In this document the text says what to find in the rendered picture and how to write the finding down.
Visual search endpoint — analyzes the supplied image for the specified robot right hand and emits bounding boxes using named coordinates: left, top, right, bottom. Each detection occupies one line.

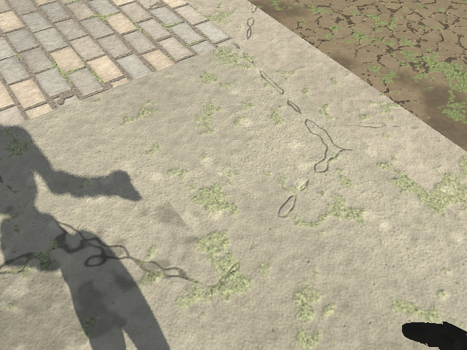
left=402, top=322, right=467, bottom=350

